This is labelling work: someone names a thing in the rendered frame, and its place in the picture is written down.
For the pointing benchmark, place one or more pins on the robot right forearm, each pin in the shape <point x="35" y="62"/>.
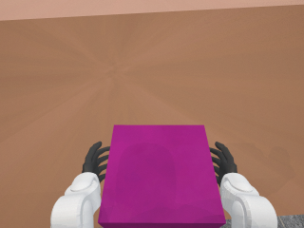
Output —
<point x="244" y="204"/>

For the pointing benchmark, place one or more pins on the robot left forearm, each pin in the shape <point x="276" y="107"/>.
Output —
<point x="77" y="207"/>

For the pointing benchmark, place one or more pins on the carton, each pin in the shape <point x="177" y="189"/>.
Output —
<point x="160" y="176"/>

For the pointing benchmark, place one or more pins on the right robot hand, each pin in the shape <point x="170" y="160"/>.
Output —
<point x="225" y="162"/>

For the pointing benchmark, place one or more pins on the left robot hand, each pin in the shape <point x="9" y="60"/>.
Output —
<point x="92" y="160"/>

